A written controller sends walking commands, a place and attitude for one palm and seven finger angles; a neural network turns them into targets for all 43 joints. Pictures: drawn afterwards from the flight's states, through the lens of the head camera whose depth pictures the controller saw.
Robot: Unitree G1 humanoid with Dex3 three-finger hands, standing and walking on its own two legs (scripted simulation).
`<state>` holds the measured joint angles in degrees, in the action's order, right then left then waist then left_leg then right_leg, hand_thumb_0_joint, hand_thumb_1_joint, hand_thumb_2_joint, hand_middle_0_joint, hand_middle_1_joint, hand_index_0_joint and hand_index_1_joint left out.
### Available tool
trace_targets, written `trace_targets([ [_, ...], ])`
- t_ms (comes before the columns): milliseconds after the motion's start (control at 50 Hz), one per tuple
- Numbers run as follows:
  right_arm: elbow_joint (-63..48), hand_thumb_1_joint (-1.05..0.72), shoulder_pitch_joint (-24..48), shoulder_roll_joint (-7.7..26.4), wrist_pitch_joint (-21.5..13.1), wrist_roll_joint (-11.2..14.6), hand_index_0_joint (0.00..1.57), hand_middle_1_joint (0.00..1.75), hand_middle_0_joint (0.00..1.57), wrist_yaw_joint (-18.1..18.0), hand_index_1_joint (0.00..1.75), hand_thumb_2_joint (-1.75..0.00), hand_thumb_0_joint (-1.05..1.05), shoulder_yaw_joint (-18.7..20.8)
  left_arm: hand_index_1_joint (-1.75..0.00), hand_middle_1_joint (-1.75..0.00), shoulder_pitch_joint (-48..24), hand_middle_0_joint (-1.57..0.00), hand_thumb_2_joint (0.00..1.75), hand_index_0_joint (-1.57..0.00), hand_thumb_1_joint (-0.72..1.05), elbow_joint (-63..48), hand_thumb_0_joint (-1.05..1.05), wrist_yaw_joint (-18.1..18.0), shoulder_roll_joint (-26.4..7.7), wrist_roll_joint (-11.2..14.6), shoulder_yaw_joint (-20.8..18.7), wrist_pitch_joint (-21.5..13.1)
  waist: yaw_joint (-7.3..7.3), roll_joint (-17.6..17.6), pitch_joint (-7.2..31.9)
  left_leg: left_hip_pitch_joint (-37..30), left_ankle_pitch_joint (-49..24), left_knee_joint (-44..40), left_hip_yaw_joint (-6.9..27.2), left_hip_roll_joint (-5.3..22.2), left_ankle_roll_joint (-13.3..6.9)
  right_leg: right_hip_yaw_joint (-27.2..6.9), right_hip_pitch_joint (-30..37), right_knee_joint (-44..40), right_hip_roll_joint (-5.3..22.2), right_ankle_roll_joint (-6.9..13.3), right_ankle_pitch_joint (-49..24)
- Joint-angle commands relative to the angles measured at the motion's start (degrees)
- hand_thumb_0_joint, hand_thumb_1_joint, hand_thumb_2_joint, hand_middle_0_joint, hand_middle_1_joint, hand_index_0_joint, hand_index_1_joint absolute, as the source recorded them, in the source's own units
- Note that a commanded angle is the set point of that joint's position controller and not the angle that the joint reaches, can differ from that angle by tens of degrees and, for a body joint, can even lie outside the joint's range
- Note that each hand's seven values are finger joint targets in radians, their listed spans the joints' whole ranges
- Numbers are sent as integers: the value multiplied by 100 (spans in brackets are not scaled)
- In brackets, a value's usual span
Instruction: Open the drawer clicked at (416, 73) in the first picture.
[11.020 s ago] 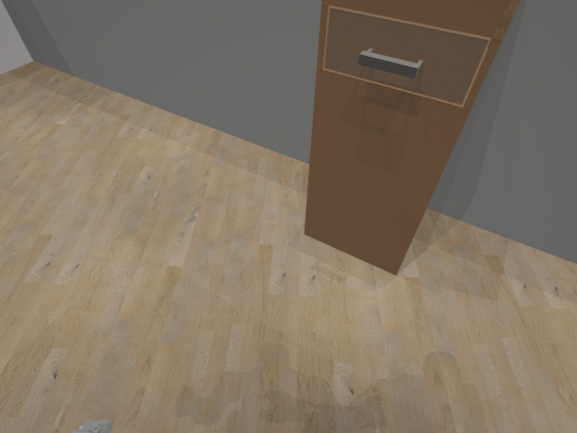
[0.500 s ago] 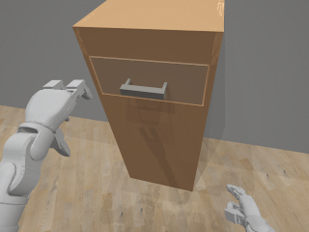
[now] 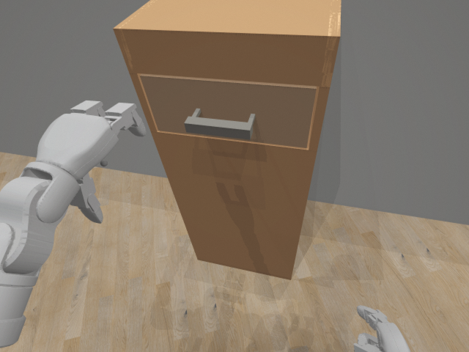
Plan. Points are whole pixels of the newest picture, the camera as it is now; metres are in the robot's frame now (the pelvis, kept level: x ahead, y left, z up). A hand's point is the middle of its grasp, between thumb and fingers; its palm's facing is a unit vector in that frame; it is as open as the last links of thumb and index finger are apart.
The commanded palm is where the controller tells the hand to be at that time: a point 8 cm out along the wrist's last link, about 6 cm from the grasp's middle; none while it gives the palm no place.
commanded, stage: raise the hand with hooked fingers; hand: left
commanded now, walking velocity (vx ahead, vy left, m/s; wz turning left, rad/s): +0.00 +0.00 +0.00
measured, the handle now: (221, 121) +0.56 +0.11 +0.09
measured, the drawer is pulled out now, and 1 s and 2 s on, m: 0.00 0.00 0.00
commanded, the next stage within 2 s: move the hooked fingers above the handle in 0.02 s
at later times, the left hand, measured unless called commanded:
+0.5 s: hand (135, 148) +0.36 +0.21 +0.18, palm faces +0.08 -0.04 -1.00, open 13.9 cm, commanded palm +0.33 +0.21 +0.24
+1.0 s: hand (171, 134) +0.42 +0.17 +0.16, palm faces +0.05 -0.04 -1.00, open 13.9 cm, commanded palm +0.40 +0.17 +0.22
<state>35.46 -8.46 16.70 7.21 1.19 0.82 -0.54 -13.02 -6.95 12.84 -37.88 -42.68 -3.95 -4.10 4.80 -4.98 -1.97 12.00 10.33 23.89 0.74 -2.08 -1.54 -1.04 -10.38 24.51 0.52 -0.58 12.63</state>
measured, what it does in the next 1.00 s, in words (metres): stands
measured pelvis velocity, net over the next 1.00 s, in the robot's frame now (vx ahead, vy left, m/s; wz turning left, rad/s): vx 0.03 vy -0.02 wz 0.00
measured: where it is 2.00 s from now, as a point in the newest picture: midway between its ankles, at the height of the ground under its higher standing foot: outside the picture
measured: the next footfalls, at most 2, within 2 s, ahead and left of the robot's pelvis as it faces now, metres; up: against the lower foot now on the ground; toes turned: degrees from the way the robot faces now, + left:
none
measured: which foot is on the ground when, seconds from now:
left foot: down 0.00-1.00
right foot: down 0.00-1.00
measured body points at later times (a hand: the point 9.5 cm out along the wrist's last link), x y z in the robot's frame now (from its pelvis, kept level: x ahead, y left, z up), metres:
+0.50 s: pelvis +0.01 -0.01 +0.00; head +0.02 -0.05 +0.45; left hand +0.35 +0.21 +0.24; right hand +0.20 -0.23 -0.11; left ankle +0.03 +0.10 -0.74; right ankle +0.01 -0.13 -0.74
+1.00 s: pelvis +0.03 -0.02 +0.00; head +0.05 -0.06 +0.45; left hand +0.41 +0.17 +0.22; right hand +0.21 -0.25 -0.13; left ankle +0.03 +0.10 -0.74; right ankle +0.01 -0.13 -0.74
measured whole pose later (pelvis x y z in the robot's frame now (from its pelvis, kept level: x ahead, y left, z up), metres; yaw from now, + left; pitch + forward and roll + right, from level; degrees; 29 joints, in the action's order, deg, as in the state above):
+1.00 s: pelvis +0.03 -0.02 +0.00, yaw +0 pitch +4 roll +1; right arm 35.8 -8.3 15.7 10.1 2.1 0.9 -0.3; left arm -29.4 11.4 8.7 -30.0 -49.3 7.9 1.3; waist 2.9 -4.8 1.8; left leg 15.2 12.9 24.6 0.9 -1.4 -0.4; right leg -0.9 -14.3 26.8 -0.2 0.7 15.9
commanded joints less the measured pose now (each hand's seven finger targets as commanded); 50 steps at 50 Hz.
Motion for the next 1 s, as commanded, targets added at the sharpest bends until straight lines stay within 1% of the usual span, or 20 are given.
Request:
trace_targets([
  [0, -901, -90, 979, 515, -275, 12, 20, 30, 20, -1, 30, -90, 0, 211, -120, -120, -2058, -30, 30, -30, -50, -784, 0, -436, -1390, -64, -941, 144, 43, 42, 1411, -393, -539, -407, -33, 83, 57, 204, 275, -302, -106, 216, -177],
  [100, -962, -90, 1036, 526, -249, 31, 20, 30, 20, -13, 30, -90, 0, 179, -120, -120, -1916, -30, 30, -30, -50, -770, 0, -250, -1259, -132, -692, 310, 19, 274, 1391, -373, -403, -425, -40, 84, 27, 196, 281, -319, -98, 200, -131],
  [140, -943, -90, 1020, 521, -253, 26, 20, 30, 20, -40, 30, -90, 0, 161, -120, -120, -2097, -30, 30, -30, -50, -682, 0, -192, -1110, -181, -483, 312, -46, 226, 1328, -366, -402, -416, -47, 75, 24, 216, 195, -331, -100, 204, -144],
  [180, -888, -90, 981, 527, -273, 31, 20, 30, 20, -75, 30, -90, 0, 137, -120, -120, -2359, -30, 30, -30, -50, -405, 0, -141, -1092, -199, -413, 295, -131, 397, 1196, -329, -266, -402, -74, 72, 14, 212, 83, -408, -98, 188, -44],
  [260, -873, -90, 920, 508, -306, 5, 20, 30, 20, -94, 30, -90, 0, 147, -120, -120, -2821, -30, 30, -30, -50, -510, 0, -224, -1284, -250, -566, 96, -82, 232, 1558, -483, -546, -323, -50, 37, 4, 189, 232, -380, -118, 216, -289],
  [280, -830, -90, 871, 486, -306, -22, 20, 30, 20, -98, 30, -90, 0, 126, -120, -120, -2969, -30, 30, -30, -50, -341, 0, -247, -1207, -273, -479, 73, -101, 253, 1624, -464, -617, -316, -61, 17, 8, 200, 268, -364, -76, 220, -361],
  [340, -801, -90, 829, 487, -247, -15, 20, 30, 20, -90, 30, -90, 0, 147, -120, -120, -2916, -30, 30, -30, -50, -104, 0, -346, -1285, -295, -610, 52, -40, 251, 1696, -420, -833, -280, -96, 18, 21, 192, 345, -313, -63, 224, -628],
  [380, -785, -90, 843, 462, -230, -2, 20, 30, 20, -55, 30, -90, 0, 136, -120, -120, -3094, -30, 30, -30, -50, 60, 0, -364, -956, -302, -290, 97, -112, 262, 1589, -393, -843, -279, -116, 31, 37, 216, 247, -317, -63, 228, -629],
  [400, -788, -90, 803, 472, -206, 12, 20, 30, 20, -42, 30, -90, 0, 161, -120, -120, -3025, -30, 30, -30, -50, 105, 0, -388, -930, -320, -285, 127, -93, 262, 1599, -393, -875, -274, -119, 37, 35, 217, 233, -302, -77, 233, -645],
  [440, -833, -90, 809, 470, -170, 11, 20, 30, 20, -18, 30, -90, 0, 170, -120, -120, -3162, -30, 30, -30, -50, 35, 0, -403, -741, -382, -41, 192, -99, 235, 1767, -455, -989, -240, -125, 21, 30, 202, 256, -256, -74, 241, -777],
  [500, -814, -90, 762, 507, -112, 19, 20, 30, 20, -18, 30, -90, 0, 167, -120, -120, -3059, -30, 30, -30, -50, 335, 0, -405, -912, -451, -199, 304, -78, 521, 1768, -313, -1101, -217, -141, 18, 8, 186, 410, -219, -53, 244, -1017],
  [560, -882, -90, 802, 523, -74, 26, 20, 30, 20, -8, 30, -90, 0, 185, -120, -120, -3174, -30, 30, -30, -50, 117, 0, -425, -1009, -459, -279, 280, -37, 415, 2049, -369, -1375, -148, -164, -6, -7, 140, 597, -141, -47, 247, -1362],
  [620, -873, -90, 778, 493, -31, 41, 20, 30, 20, 2, 30, -90, 0, 203, -120, -120, -3233, -30, 30, -30, -50, 136, 0, -429, -692, -450, 24, 291, -120, 368, 1963, -410, -1430, -114, -195, 1, -5, 161, 411, -98, -54, 233, -1413],
  [680, -873, -90, 736, 478, -52, 37, 20, 30, 20, 8, 30, -90, 0, 216, -120, -120, -3323, -30, 30, -30, -50, 92, 0, -507, -614, -466, 103, 270, -104, 415, 2078, -461, -1553, -81, -189, -2, -14, 152, 424, -63, -57, 238, -1490],
  [740, -793, -90, 641, 497, -6, 45, 20, 30, 20, -5, 30, -90, 0, 233, -120, -120, -3473, -30, 30, -30, -50, 382, 0, -614, -666, -541, 55, 334, -111, 467, 2049, -407, -1527, -59, -202, 2, -7, 150, 356, -43, -61, 236, -1495],
  [760, -785, -90, 643, 516, 4, 63, 20, 30, 20, -7, 30, -90, 0, 240, -120, -120, -3451, -30, 30, -30, -50, 443, 0, -663, -823, -518, -114, 352, -100, 537, 2079, -372, -1502, -52, -216, 7, -3, 131, 442, -62, -66, 240, -1477],
  [800, -738, -90, 624, 500, 34, 66, 20, 30, 20, -19, 30, -90, 0, 222, -120, -120, -3586, -30, 30, -30, -50, 705, 0, -703, -710, -585, 13, 407, -131, 614, 2039, -269, -1497, -50, -227, 5, -8, 145, 412, -20, -51, 230, -1554],
  [860, -780, -90, 624, 491, 57, 75, 20, 30, 20, 1, 30, -90, 0, 242, -120, -120, -3746, -30, 30, -30, -50, 652, 0, -731, -677, -618, 89, 453, -138, 528, 2270, -377, -1720, 39, -235, 0, -8, 120, 484, 53, -58, 249, -1737],
  [900, -772, -90, 595, 455, 68, 70, 20, 30, 20, 12, 30, -90, 0, 257, -120, -120, -3903, -30, 30, -30, -50, 651, 0, -701, -360, -658, 427, 480, -202, 422, 2294, -453, -1789, 89, -244, -4, -18, 127, 361, 102, -62, 242, -1849],
  [980, -758, -90, 538, 465, 101, 78, 20, 30, 20, 11, 30, -90, 0, 248, -120, -120, -4087, -30, 30, -30, -50, 851, 0, -647, -208, -696, 617, 551, -256, 606, 2289, -443, -1852, 132, -229, 3, -16, 148, 274, 143, -70, 243, -1912],
])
